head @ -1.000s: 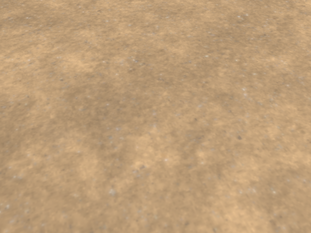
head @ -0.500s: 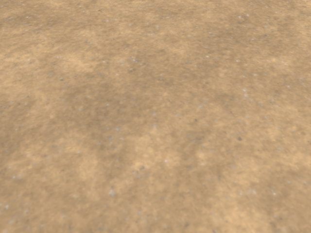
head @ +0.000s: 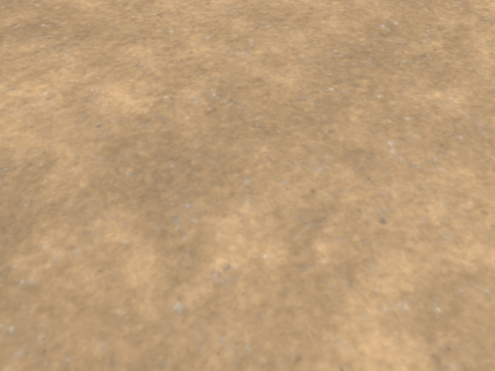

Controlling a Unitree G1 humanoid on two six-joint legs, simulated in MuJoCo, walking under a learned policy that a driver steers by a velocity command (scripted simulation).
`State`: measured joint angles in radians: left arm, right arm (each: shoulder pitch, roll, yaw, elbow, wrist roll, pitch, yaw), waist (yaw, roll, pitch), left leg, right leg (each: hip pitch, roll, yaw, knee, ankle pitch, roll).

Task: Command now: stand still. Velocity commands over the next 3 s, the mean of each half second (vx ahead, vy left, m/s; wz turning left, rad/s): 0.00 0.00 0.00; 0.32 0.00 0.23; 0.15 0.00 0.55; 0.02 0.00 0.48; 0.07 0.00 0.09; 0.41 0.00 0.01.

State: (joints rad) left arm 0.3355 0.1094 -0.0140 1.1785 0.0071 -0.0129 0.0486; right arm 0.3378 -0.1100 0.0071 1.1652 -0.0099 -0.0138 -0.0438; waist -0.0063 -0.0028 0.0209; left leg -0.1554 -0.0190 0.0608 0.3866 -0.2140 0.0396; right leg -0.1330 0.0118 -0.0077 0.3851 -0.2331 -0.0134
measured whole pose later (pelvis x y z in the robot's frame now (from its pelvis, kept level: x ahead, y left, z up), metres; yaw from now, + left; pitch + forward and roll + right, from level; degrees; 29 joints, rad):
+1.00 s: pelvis +0.14 -0.04 +0.00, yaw +9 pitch +1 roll +0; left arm 0.49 0.13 0.03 1.09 0.02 -0.10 0.04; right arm 0.21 -0.20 -0.07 0.99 -0.03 -0.03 0.03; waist 0.02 0.03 0.00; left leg -0.62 0.04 0.03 1.08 -0.16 0.09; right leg 0.01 0.02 -0.19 0.25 -0.29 -0.05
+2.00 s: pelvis +0.35 -0.05 +0.00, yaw +40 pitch +1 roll +1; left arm 0.22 0.23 0.03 0.76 0.02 0.00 0.03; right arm 0.22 -0.30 -0.09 0.80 -0.02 0.04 0.01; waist -0.01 0.06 0.04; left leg -0.46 -0.14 -0.16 1.02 -0.41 -0.01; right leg -0.20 0.03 0.01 0.40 -0.22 -0.05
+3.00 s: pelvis +0.52 +0.07 -0.01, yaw +41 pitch +1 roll +0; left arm 0.51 0.17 0.01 1.04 0.02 -0.09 0.00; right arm -0.01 -0.22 -0.01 0.86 -0.03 -0.03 0.04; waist 0.06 0.03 0.06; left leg -0.60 0.03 0.10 0.64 -0.06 0.07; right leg 0.17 0.07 -0.03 0.13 -0.32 -0.07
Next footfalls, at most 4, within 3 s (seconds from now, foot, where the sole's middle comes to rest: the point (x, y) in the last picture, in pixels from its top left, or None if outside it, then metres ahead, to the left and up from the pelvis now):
0.78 right None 0.09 -0.12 -0.78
1.18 left None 0.37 0.07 -0.78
1.84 right None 0.43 -0.09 -0.78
2.24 left None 0.28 0.04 -0.78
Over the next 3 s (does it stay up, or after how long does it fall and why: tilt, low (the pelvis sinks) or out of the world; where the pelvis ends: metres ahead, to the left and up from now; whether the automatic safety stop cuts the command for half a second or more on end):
stays up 0.52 0.07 -0.01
